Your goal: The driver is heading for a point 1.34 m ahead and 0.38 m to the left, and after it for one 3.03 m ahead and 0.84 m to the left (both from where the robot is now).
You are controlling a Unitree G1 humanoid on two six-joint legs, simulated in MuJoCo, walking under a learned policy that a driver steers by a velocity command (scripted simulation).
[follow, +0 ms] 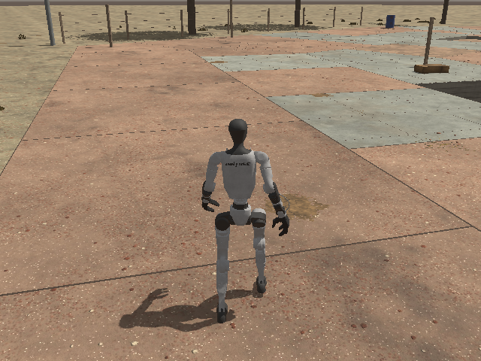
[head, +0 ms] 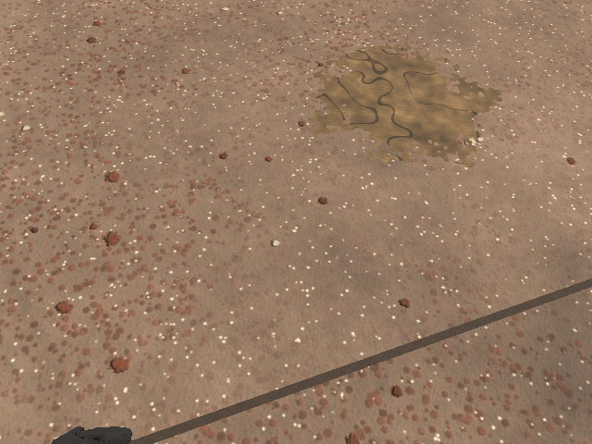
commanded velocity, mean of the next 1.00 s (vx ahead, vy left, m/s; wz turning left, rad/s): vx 0.49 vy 0.00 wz -0.01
